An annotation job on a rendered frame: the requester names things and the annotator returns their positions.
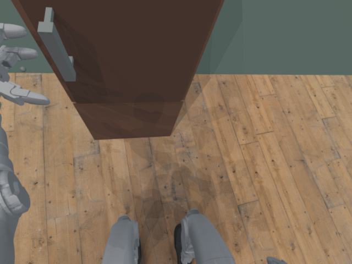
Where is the robot left hand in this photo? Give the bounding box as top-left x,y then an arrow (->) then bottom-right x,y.
0,23 -> 50,106

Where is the robot left thigh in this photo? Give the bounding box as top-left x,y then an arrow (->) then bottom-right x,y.
101,219 -> 139,264

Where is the robot thigh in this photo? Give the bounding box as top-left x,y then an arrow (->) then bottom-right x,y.
101,219 -> 139,264
181,213 -> 236,264

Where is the cupboard door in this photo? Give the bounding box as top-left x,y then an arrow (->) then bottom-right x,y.
19,0 -> 218,104

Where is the robot right thigh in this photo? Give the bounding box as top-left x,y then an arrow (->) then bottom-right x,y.
181,213 -> 236,264

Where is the robot left upper arm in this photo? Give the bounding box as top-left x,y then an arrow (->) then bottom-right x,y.
0,170 -> 30,264

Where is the handle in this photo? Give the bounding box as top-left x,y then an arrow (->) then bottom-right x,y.
37,7 -> 76,81

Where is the left robot forearm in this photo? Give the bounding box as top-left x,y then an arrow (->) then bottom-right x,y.
0,102 -> 14,173

